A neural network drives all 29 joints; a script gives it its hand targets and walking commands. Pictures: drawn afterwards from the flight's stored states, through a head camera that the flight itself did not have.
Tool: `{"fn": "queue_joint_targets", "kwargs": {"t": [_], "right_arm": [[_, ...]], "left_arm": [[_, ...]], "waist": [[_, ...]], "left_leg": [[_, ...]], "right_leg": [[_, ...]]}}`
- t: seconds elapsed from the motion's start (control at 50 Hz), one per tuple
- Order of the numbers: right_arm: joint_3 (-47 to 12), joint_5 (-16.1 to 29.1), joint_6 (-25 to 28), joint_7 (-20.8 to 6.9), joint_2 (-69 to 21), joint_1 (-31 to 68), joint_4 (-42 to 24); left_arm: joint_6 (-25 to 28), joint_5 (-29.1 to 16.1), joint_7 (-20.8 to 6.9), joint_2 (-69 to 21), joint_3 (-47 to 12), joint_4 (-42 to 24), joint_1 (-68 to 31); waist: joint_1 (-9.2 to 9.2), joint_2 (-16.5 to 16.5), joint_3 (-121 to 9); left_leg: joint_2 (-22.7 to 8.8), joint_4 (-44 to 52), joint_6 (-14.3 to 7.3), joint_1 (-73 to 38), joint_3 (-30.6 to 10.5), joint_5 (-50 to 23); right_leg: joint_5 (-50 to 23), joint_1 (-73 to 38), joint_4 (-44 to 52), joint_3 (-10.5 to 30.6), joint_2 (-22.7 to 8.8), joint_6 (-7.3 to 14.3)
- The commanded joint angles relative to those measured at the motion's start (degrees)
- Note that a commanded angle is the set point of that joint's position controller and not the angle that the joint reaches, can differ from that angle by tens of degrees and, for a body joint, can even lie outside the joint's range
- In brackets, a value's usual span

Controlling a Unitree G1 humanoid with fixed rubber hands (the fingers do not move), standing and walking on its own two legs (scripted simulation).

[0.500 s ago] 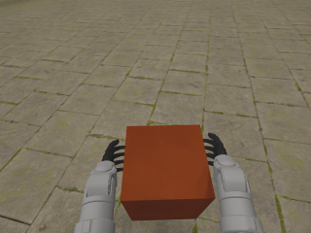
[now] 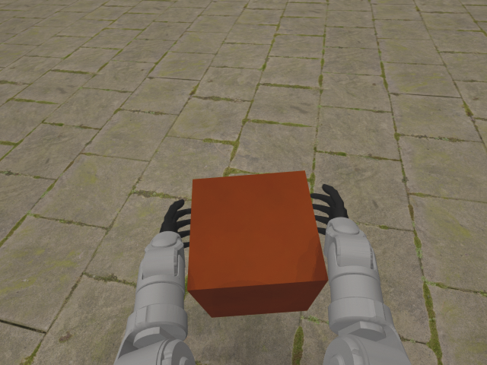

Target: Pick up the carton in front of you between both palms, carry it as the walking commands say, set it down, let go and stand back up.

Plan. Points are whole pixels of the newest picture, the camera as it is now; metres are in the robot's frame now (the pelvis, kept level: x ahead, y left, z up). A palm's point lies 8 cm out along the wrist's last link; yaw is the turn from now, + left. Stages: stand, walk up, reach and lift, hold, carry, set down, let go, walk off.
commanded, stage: set down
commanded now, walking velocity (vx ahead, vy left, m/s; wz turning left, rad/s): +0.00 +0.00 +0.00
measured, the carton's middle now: (254, 250) +0.34 +0.00 -0.06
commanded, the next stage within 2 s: none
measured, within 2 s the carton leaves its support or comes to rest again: neither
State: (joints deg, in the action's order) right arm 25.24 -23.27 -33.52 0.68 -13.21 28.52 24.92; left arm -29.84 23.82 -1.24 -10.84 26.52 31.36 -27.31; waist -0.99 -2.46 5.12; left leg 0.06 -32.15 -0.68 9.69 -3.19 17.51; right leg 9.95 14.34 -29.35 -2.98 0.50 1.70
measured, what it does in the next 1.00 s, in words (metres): lowers itself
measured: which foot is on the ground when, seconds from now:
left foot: down 0.00-1.00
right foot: down 0.00-1.00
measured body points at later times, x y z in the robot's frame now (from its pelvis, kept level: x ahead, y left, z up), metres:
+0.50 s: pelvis -0.04 +0.03 -0.12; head +0.18 +0.02 +0.28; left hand +0.39 +0.16 -0.19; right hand +0.37 -0.14 -0.18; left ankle +0.01 +0.13 -0.73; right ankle +0.07 -0.11 -0.73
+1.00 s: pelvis -0.06 +0.02 -0.24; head +0.22 +0.02 +0.11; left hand +0.45 +0.16 -0.35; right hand +0.40 -0.14 -0.34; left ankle +0.01 +0.13 -0.73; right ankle +0.07 -0.11 -0.73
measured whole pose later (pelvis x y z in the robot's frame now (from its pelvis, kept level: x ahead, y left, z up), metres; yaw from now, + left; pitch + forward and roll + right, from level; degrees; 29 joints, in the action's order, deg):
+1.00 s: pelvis -0.06 +0.02 -0.24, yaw +2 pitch +46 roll +0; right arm 31.2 -13.8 -15.7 7.5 -9.1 51.5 28.8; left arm -14.7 11.1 1.8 5.1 19.3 48.6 -60.9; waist -3.1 -1.7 -8.5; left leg 4.8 -96.4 0.1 110.6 -1.2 31.7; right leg 22.7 114.8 -91.5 3.5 1.2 -2.9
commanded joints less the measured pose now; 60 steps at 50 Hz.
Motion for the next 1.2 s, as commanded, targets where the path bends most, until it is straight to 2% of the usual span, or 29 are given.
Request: {"fn": "queue_joint_targets", "kwargs": {"t": [0.0, 0.08, 0.1, 0.12, 0.14, 0.18, 0.26, 0.32, 0.34, 0.36, 0.4, 0.44, 0.46, 0.5, 0.56, 0.58, 0.6, 0.62, 0.74, 0.76, 0.8, 0.82, 0.86, 0.9, 1.02, 1.1, 1.12, 1.16, 1.18], "right_arm": [[-14.67, 4.4, 4.31, -9.12, -37.55, 26.81, 8.92], [-10.52, 1.79, 9.9, -7.54, -36.76, 22.28, 11.22], [-11.46, 4.09, 11.54, -7.22, -36.55, 25.37, 11.56], [-13.9, 4.82, 13.96, -7.17, -35.68, 27.39, 9.3], [-14.5, 4.01, 15.65, -6.51, -35.01, 24.54, 10.02], [-15.42, 2.92, 20.26, -6.29, -33.49, 26.12, 9.7], [-26.72, 9.43, 26.34, -7.28, -40.12, 30.71, 8.64], [-34.91, 15.02, 29.2, -4.95, -44.11, 31.27, 1.29], [-37.65, 16.9, 29.58, -4.77, -41.5, 36.59, -0.04], [-38.69, 16.58, 29.55, -5.39, -40.52, 36.81, -0.63], [-41.04, 18.99, 27.33, -5.74, -42.63, 33.29, -1.17], [-35.59, 15.35, 24.72, -7.17, -41.62, 35.97, 4.21], [-37.61, 17.13, 24.18, -7.63, -45.17, 35.7, 4.06], [-33.64, 14.7, 22.57, -7.89, -40.19, 40.04, 4.47], [-26.66, 12.92, 19.26, -8.67, -44.76, 39.9, 14.51], [-23.37, 11.05, 19.28, -8.66, -40.85, 40.77, 13.97], [-21.21, 10.83, 18.35, -9.04, -41.85, 43.37, 15.5], [-20.43, 9.3, 18.31, -8.83, -42.77, 43.63, 16.22], [-19.5, 10.7, 18.27, -6.65, -40.24, 49.55, 15.89], [-22.33, 11.91, 17.99, -6.72, -45.69, 52.37, 12.94], [-26.03, 14.11, 19.6, -6.14, -42.02, 54.78, 9.77], [-26.31, 14.78, 19.64, -5.78, -46.73, 55.92, 9.26], [-24.78, 13.32, 18.57, -6.04, -44.36, 58.37, 8.64], [-26.0, 17.01, 17.96, -5.95, -44.81, 57.9, 7.71], [-27.4, 16.89, 18.83, -4.53, -41.19, 62.79, 6.49], [-25.17, 18.82, 19.17, -3.69, -38.77, 64.38, 5.59], [-25.1, 18.9, 19.21, -4.09, -39.4, 68.09, 5.52], [-21.69, 16.01, 18.44, -3.77, -37.45, 66.17, 10.19], [-22.53, 16.55, 18.63, -3.75, -39.18, 64.26, 10.32]], "left_arm": [[5.22, -7.26, -11.48, -37.13, -17.12, 4.81, -32.94], [10.58, -5.18, -10.67, -32.41, -15.14, 6.42, -34.15], [11.82, -3.02, -10.58, -31.2, -12.07, 8.73, -30.96], [13.83, -4.03, -10.86, -32.75, -13.5, 9.61, -30.64], [15.6, -3.96, -10.56, -30.91, -13.13, 10.28, -29.91], [19.54, -4.73, -10.5, -31.16, -15.1, 10.61, -31.58], [24.87, -9.98, -10.25, -37.31, -26.23, 10.75, -32.43], [27.68, -18.08, -7.95, -37.51, -39.85, -0.34, -41.48], [27.23, -15.49, -6.25, -37.71, -37.05, 6.88, -33.63], [27.32, -18.64, -5.76, -42.68, -40.84, 1.39, -37.92], [25.65, -19.35, -5.14, -39.06, -42.71, -3.58, -39.94], [22.73, -18.23, -5.95, -43.14, -39.49, 3.47, -42.33], [22.31, -20.23, -6.42, -44.76, -42.6, 0.96, -42.92], [20.36, -18.76, -6.86, -44.82, -39.33, 4.31, -46.76], [18.02, -13.64, -9.1, -41.15, -29.22, 13.4, -47.22], [16.91, -12.33, -9.32, -41.03, -26.37, 16.68, -45.63], [16.67, -11.65, -9.58, -38.28, -24.33, 16.98, -47.98], [16.96, -13.99, -9.83, -39.19, -26.32, 14.63, -53.42], [17.15, -12.67, -10.58, -36.33, -23.4, 18.08, -57.91], [17.81, -14.62, -11.38, -36.0, -25.26, 12.93, -62.55], [18.11, -20.8, -11.25, -40.34, -31.92, 11.73, -62.49], [17.13, -16.57, -10.74, -38.69, -28.86, 18.27, -60.36], [16.21, -15.98, -11.67, -39.64, -24.9, 21.02, -57.26], [16.34, -17.73, -11.59, -34.5, -28.79, 17.04, -62.26], [17.23, -20.77, -10.88, -35.3, -31.57, 14.53, -67.94], [16.95, -21.36, -10.24, -29.98, -32.6, 16.58, -71.89], [16.75, -20.45, -10.16, -31.27, -31.93, 18.03, -71.36], [16.54, -20.24, -10.32, -30.95, -30.98, 19.88, -72.02], [16.47, -18.94, -10.47, -31.59, -28.92, 21.72, -70.57]], "waist": [[-0.62, 3.14, -8.83], [-2.15, 4.29, -13.73], [3.19, 1.8, -17.26], [-0.34, 0.69, -19.21], [2.43, 2.0, -20.26], [-0.82, 2.07, -24.31], [2.76, 2.85, -43.05], [-1.72, 2.24, -71.83], [0.53, 2.64, -71.89], [-3.37, -1.24, -75.97], [2.2, -3.83, -73.84], [-4.52, 0.98, -64.16], [-1.94, -0.85, -64.04], [-4.58, -5.04, -67.13], [-0.79, -0.51, -54.59], [-3.65, -2.42, -49.26], [-0.59, -2.71, -49.15], [-4.99, -2.15, -50.72], [-1.99, -3.0, -58.56], [-1.62, 4.07, -64.06], [-6.14, 1.52, -73.64], [-0.64, 0.43, -70.5], [-3.2, 2.92, -68.97], [0.1, 0.7, -70.12], [-5.04, 1.21, -72.31], [-4.96, -2.87, -72.29], [-1.53, -2.45, -72.25], [-5.59, -3.0, -69.99], [-2.15, -3.07, -68.8]], "left_leg": [[4.94, 5.43, -3.65, 23.7, -1.77, 4.48], [6.27, -0.37, -3.11, 24.86, -0.47, -0.04], [7.08, -1.18, -3.07, 27.59, 0.14, -2.19], [6.88, -3.6, -2.53, 31.98, 0.08, -2.22], [6.83, -4.18, -2.84, 32.3, -0.57, -4.68], [7.11, -7.74, -2.02, 37.8, -0.33, -6.6], [7.34, -16.5, 0.01, 41.61, -0.84, -16.93], [7.51, -23.71, 1.27, 42.35, -1.18, -25.29], [7.01, -24.95, 1.41, 46.34, -1.27, -24.23], [6.74, -26.67, 2.14, 42.54, -3.22, -26.24], [8.79, -29.81, 2.93, 38.09, -0.2, -23.65], [7.51, -28.87, 3.14, 43.79, -2.35, -11.95], [8.41, -29.8, 3.09, 46.75, -0.27, -10.8], [8.45, -31.92, 3.4, 51.51, -0.83, -9.01], [7.84, -31.63, 1.78, 59.02, 0.07, -1.17], [8.32, -32.56, 1.28, 63.49, -0.31, 2.89], [8.3, -32.49, 0.27, 62.16, 0.71, 7.96], [8.3, -33.61, 0.49, 65.16, 0.5, 8.76], [10.06, -42.33, 0.64, 74.58, 4.05, 4.7], [10.0, -44.1, 0.54, 74.87, 3.12, 1.52], [10.65, -48.16, 1.34, 73.66, 2.88, -1.43], [10.63, -48.07, 1.08, 74.35, 3.7, -1.55], [10.94, -48.15, 0.3, 79.54, 3.53, 3.92], [10.62, -50.79, 0.36, 80.33, 5.0, 3.1], [10.76, -56.19, 0.91, 86.81, 4.61, 1.03], [9.5, -59.32, 0.77, 85.48, 3.81, 2.35], [10.06, -58.6, 0.15, 84.68, 4.06, 1.84], [10.01, -61.06, 0.5, 88.14, 4.56, 4.98], [9.3, -61.4, 0.64, 87.81, 4.89, 1.38]], "right_leg": [[1.38, -13.07, -1.3, 7.2, 2.81, -1.22], [-2.47, -6.35, -4.79, 6.59, 4.28, -1.68], [-3.26, -6.21, -4.72, 7.36, 3.89, -2.16], [-5.88, -5.28, -7.81, 8.65, 3.72, -1.7], [-8.66, -2.9, -9.1, 7.61, 4.41, -2.69], [-11.68, 4.07, -14.0, 6.92, 5.09, -2.18], [-21.31, 9.68, -23.31, 6.93, 5.64, -3.24], [-32.82, 6.85, -32.54, 6.79, 6.54, -2.91], [-32.73, 7.3, -34.33, 6.68, 6.06, -3.29], [-26.93, 13.28, -35.72, 4.65, 7.18, -3.3], [-17.09, 25.19, -36.74, 4.36, 7.53, -3.22], [-6.41, 35.54, -36.24, 1.64, 8.24, -3.68], [-5.35, 35.18, -36.61, 2.17, 8.15, -3.41], [-6.36, 37.5, -40.81, 3.46, 7.98, -2.69], [2.26, 47.44, -39.16, 2.63, 7.83, -3.63], [4.1, 50.02, -40.59, 2.53, 7.19, -3.08], [9.89, 51.66, -40.66, 2.97, 7.09, -3.21], [8.37, 50.68, -41.42, 1.78, 7.55, -3.48], [4.11, 54.53, -48.28, 2.64, 7.71, -4.24], [-0.14, 49.91, -48.66, 2.34, 7.7, -4.91], [-1.87, 51.82, -53.64, -0.71, 7.92, -5.0], [-2.25, 53.71, -53.69, 1.15, 8.16, -4.78], [2.92, 53.95, -53.06, 0.1, 7.93, -5.45], [2.68, 55.66, -55.93, 0.76, 8.18, -5.42], [-3.01, 58.32, -62.04, -0.75, 8.39, -5.22], [-0.66, 62.73, -66.12, -1.1, 8.52, -5.12], [-0.64, 63.87, -67.02, -1.83, 8.76, -5.51], [1.43, 63.65, -67.39, -1.51, 8.3, -5.55], [-0.94, 66.15, -68.42, -0.54, 8.53, -5.42]]}}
